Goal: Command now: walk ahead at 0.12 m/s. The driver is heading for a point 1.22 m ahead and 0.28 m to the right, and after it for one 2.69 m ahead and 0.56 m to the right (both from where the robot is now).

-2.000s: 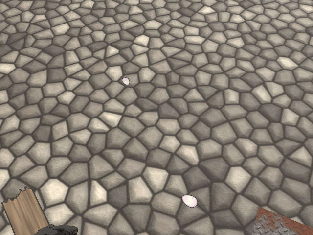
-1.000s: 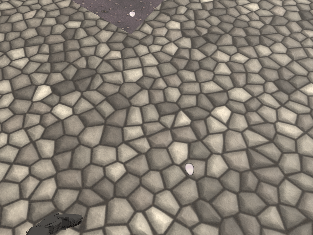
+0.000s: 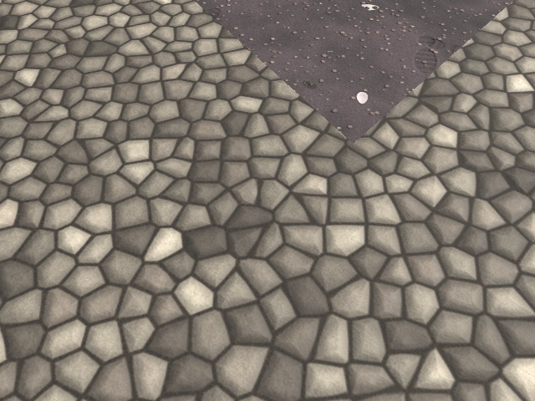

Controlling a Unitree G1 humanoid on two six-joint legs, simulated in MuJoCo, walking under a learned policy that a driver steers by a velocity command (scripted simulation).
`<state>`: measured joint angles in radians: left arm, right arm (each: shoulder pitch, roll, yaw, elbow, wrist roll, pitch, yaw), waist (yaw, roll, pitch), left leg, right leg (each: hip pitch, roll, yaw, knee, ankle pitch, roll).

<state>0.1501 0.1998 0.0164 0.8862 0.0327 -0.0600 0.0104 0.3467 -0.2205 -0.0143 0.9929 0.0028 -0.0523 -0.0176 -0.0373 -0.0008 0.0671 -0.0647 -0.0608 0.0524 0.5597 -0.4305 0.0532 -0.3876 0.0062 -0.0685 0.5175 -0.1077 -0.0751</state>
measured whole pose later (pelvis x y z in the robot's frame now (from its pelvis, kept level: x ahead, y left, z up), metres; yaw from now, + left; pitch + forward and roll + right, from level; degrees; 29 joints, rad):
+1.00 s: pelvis +0.06 +0.02 +0.01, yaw -1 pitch -1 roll +0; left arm 0.29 0.14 0.00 1.16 0.01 0.00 0.04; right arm 0.33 -0.13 0.01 1.15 -0.01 -0.02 -0.05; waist 0.01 0.00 0.02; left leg -0.09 -0.03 0.01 0.38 -0.27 0.03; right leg -0.22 0.01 -0.04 0.39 -0.15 -0.02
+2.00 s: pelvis +0.40 -0.01 -0.01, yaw -1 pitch +0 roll +0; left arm 0.48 0.14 0.02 1.12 0.00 -0.09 0.01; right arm 0.04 -0.17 -0.06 0.92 -0.04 -0.08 0.01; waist 0.03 -0.01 0.08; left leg -0.45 -0.04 0.14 0.58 -0.14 0.14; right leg -0.04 0.03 -0.04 0.88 -0.48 -0.08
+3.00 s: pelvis +0.96 -0.13 +0.00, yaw -34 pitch +2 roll +0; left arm 0.47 0.26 0.07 0.93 0.01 -0.05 0.01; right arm -0.02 -0.23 -0.02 0.72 -0.03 -0.05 0.03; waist 0.11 0.03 0.05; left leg -0.58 0.02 -0.01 0.58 -0.07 0.00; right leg 0.07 0.13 0.20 0.31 -0.39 -0.12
